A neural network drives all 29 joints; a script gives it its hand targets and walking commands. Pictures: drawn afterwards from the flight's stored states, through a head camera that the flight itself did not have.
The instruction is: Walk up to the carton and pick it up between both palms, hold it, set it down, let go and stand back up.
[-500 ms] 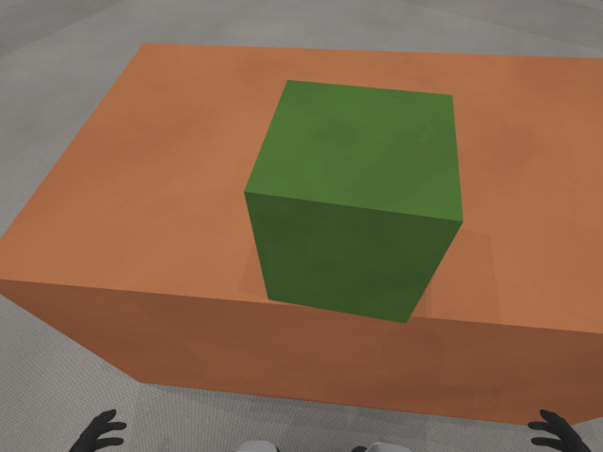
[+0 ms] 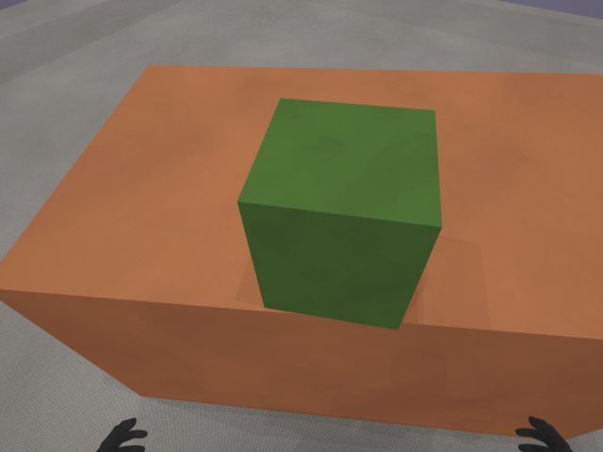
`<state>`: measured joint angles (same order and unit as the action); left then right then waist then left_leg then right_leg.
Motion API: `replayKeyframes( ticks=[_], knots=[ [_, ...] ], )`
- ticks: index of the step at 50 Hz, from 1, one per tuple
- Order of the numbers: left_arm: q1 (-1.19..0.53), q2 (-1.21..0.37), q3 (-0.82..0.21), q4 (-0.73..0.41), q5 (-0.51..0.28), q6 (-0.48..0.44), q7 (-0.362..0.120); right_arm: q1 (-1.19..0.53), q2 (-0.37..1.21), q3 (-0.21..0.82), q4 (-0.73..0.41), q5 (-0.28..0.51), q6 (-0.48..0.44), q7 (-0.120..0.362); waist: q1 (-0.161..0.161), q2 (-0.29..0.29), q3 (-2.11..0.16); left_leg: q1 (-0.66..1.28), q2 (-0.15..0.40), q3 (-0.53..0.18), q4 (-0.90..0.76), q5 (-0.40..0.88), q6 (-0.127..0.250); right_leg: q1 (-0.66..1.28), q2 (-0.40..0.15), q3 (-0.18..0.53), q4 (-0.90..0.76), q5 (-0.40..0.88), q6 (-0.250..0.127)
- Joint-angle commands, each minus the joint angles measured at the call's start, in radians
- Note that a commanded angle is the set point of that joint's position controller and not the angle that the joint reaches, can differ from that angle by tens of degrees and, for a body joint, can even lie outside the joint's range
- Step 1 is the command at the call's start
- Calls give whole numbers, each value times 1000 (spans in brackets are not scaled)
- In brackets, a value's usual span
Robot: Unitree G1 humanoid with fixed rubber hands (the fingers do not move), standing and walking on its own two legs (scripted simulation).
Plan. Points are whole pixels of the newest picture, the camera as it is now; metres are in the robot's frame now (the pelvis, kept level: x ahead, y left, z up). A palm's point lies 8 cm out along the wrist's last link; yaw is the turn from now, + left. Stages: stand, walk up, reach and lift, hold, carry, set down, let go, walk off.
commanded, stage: walk up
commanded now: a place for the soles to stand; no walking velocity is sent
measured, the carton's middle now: (341, 218) +0.41 -0.01 +0.06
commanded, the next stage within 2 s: reach and lift in 0.52 s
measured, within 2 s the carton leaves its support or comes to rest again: neither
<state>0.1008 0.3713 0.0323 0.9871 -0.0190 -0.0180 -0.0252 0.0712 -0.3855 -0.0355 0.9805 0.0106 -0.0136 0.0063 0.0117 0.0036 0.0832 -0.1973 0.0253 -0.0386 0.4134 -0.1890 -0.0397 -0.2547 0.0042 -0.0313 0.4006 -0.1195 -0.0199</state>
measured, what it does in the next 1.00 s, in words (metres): stands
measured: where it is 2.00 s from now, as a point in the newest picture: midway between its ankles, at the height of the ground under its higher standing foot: outside the picture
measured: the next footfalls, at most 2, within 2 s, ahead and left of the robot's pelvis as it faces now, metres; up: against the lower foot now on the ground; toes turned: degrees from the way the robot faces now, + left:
none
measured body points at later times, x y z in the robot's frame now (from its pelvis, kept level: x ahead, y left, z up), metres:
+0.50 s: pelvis +0.00 +0.00 +0.00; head +0.02 +0.00 +0.45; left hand +0.12 +0.31 -0.12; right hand +0.09 -0.31 -0.12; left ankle +0.02 +0.15 -0.74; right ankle +0.06 -0.10 -0.74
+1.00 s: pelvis +0.03 +0.00 -0.01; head +0.03 +0.01 +0.44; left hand +0.20 +0.27 -0.08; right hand +0.19 -0.28 -0.07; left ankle +0.02 +0.15 -0.74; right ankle +0.06 -0.10 -0.74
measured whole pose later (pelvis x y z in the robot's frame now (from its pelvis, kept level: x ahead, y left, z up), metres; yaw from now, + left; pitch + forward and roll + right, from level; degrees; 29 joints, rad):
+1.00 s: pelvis +0.03 +0.00 -0.01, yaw -1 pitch -8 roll +0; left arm 0.18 0.30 0.09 0.37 0.03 0.44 0.02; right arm 0.19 -0.28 -0.10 0.60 -0.03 -0.01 0.05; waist 0.01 -0.03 0.14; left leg -0.06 0.06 0.02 0.49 -0.30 -0.05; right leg -0.14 0.02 -0.02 0.51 -0.24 -0.02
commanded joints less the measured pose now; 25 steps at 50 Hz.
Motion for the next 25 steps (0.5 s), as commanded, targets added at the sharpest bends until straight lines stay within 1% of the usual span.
replayKeyframes(
  ticks=[1,2,3,4,5,6,7,8,9,10,11,12,13,14,15,16,17,18,19,20,21,22,23,24,25],
  knots=[
    [-55,205,42,-41,4,-18,8,12,-166,-30,-11,-10,-20,-11,-14,-94,-107,18,99,-72,-106,-4,48,34,-173,172,-167,-182,8],
    [-37,176,38,-53,2,-18,9,-15,-167,-30,-22,-11,-24,-10,0,-13,-98,19,80,-75,-103,13,54,25,-153,159,-151,-158,6],
    [-35,197,33,-36,-3,-20,10,6,-182,-40,-7,4,-25,-11,-5,-5,-119,38,100,-75,-97,45,54,54,-155,163,-130,-92,-3],
    [-24,183,40,-31,-2,-20,13,-17,-180,-46,-7,-2,-22,-8,8,31,-121,29,100,-63,-101,45,51,48,-149,156,-137,-91,4],
    [-40,178,41,-35,-4,-14,13,-13,-178,-44,-18,-11,-21,-10,1,23,-105,-23,94,-49,-103,-4,48,68,-151,156,-124,-117,-1],
    [-28,178,35,-27,-1,-12,12,16,-185,-41,1,3,-23,-10,2,-18,-185,-2,93,-77,-104,-8,53,105,-148,150,-127,-119,3],
    [-45,200,42,-43,4,-7,15,35,-182,-39,-1,-2,-22,-12,-10,-60,-135,-15,92,-73,-106,-24,53,83,-162,157,-135,-154,5],
    [-43,199,45,-44,-8,-8,17,13,-179,-38,16,-15,-26,-13,6,-27,-114,-48,88,-61,-109,8,56,101,-148,160,-117,-120,1],
    [-29,194,48,-28,-2,-14,18,-5,-178,-32,11,-11,-26,-15,4,-26,-128,-6,90,-59,-93,62,41,111,-156,151,-125,-47,-9],
    [-35,178,36,-31,-5,-16,16,23,-182,-33,2,-9,-31,-14,-10,-69,-147,6,100,-64,-112,55,37,103,-162,147,-130,-62,-4],
    [-34,186,43,-20,-4,-16,18,1,-173,-34,24,-14,-31,-14,2,-24,-105,-17,90,-57,-122,46,39,106,-158,147,-127,-42,7],
    [-17,183,46,-20,-10,-13,16,-7,-179,-32,9,-17,-35,-14,13,3,-146,-28,91,-80,-120,59,44,149,-148,122,-121,-3,0],
    [-25,184,41,-29,-5,-18,14,14,-174,-34,9,-6,-32,-13,10,-9,-147,2,99,-76,-124,52,42,120,-164,144,-118,-8,-6],
    [-63,155,32,-17,-3,-20,15,22,-173,-28,24,-4,-32,-14,-9,-15,-121,-4,95,-75,-115,55,41,104,-152,134,-119,0,2],
    [-49,175,39,-33,-7,-20,17,46,-158,-24,32,-7,-31,-16,-13,-24,-125,5,95,-57,-121,57,41,109,-155,149,-120,-22,6],
    [-41,183,43,-13,-9,-16,19,24,-164,-25,32,0,-28,-17,-1,-9,-151,11,97,-62,-129,52,35,144,-139,130,-116,-9,5],
    [-59,192,47,-10,-8,-14,18,26,-174,-34,28,-3,-27,-17,1,-92,-117,-15,84,-62,-121,23,34,130,-145,132,-127,-79,11],
    [-43,157,39,-8,1,-10,14,26,-178,-32,27,-10,-25,-14,1,-57,-105,-8,90,-70,-132,2,35,84,-146,149,-139,-137,14],
    [-48,176,41,-23,-4,-11,17,18,-172,-34,21,-12,-28,-16,-15,17,-74,2,94,-50,-114,16,31,52,-157,164,-157,-127,10],
    [-34,168,44,0,-12,-12,21,33,-173,-34,34,-12,-30,-17,-3,-7,-87,-3,95,-67,-131,-4,45,85,-131,139,-123,-88,10],
    [-45,200,52,-24,-5,-10,20,34,-187,-33,33,-16,-29,-17,-3,-36,-95,-34,91,-65,-116,2,39,114,-134,122,-120,-81,8],
    [-57,189,44,-29,0,-11,19,68,-164,-25,46,-11,-25,-15,-12,-2,-110,-11,81,-40,-114,-11,41,77,-145,153,-127,-138,2],
    [-54,137,34,-25,-8,-11,20,39,-178,-33,27,-19,-25,-14,-12,-5,-116,4,89,-46,-110,0,39,76,-140,138,-131,-127,8],
    [-47,167,45,-34,-4,-9,23,54,-166,-31,28,-14,-21,-14,-18,-12,-107,-6,81,-32,-102,1,47,71,-140,159,-124,-136,11],
    [-60,176,53,-27,-1,-7,18,29,-157,-39,30,-12,-18,-13,-7,-33,-86,-10,93,-42,-121,24,42,68,-140,134,-138,-117,7]
  ],
)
